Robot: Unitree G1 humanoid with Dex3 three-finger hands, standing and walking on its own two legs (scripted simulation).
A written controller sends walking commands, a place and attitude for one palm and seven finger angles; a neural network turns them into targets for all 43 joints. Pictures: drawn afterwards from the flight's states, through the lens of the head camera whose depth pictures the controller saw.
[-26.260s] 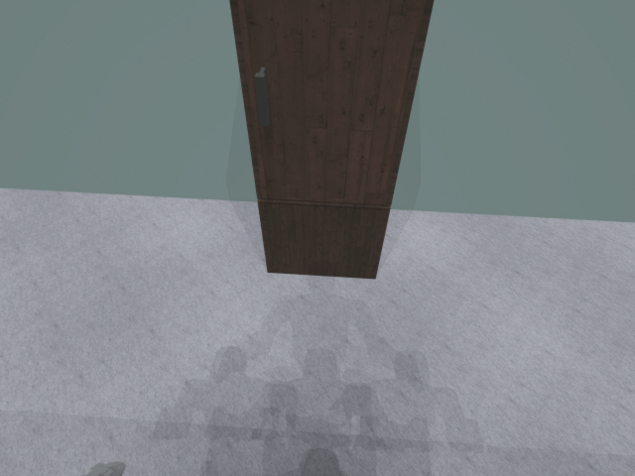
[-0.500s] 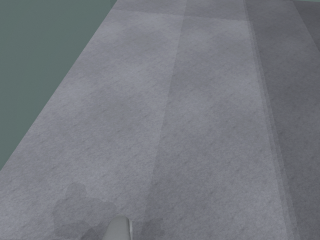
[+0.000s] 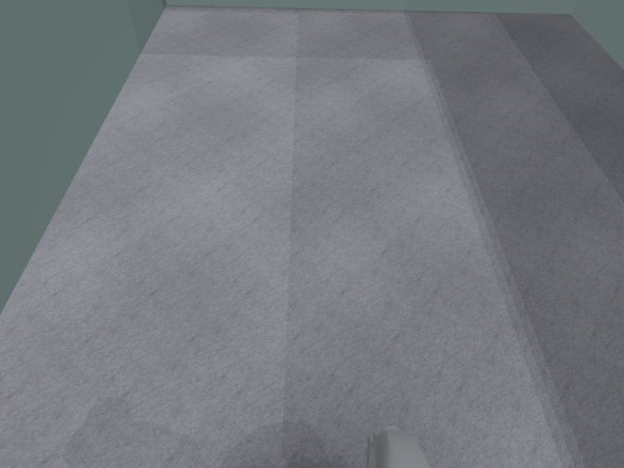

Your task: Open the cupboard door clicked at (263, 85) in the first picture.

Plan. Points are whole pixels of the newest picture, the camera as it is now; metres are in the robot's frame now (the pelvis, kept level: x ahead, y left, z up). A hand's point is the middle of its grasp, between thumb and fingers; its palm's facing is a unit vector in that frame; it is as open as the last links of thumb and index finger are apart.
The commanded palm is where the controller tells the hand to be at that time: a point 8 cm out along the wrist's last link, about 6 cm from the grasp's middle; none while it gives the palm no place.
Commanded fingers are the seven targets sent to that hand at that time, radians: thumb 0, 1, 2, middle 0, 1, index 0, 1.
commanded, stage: walk to a spot facing it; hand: left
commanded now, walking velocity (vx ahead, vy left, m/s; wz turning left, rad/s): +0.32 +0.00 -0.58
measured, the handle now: out of the picture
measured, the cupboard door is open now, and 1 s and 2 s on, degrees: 46 46 46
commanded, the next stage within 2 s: turn to face it in 0.16 s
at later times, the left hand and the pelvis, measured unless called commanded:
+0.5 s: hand (278, 328) +0.35 +0.09 -0.16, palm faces -0.12 -0.97 -0.21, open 7.1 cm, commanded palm none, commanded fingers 0.00 0.90 0.90 -0.20 -0.30 -0.20 -0.30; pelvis +0.23 -0.08 +0.00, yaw -6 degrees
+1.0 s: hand (260, 310) +0.39 +0.13 -0.17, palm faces +0.17 -0.95 -0.25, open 7.4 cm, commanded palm none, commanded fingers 0.00 0.90 0.90 -0.20 -0.30 -0.20 -0.30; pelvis +0.32 -0.09 -0.01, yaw +9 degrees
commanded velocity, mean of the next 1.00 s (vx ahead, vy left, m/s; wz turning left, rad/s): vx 0.06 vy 0.00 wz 0.33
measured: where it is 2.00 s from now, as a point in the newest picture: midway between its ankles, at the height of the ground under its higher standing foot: (367, 417)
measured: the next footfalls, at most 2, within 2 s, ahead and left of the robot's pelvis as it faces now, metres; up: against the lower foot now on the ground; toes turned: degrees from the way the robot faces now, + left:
right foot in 0.22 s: +0.22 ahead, -0.14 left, +0.00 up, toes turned -14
left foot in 0.64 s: +0.39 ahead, +0.02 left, +0.00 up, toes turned +7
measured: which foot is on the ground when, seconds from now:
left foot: down 0.00-0.20, up 0.22-0.62, down 0.64-1.00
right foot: up 0.00-0.20, down 0.22-0.66, up 0.68-1.00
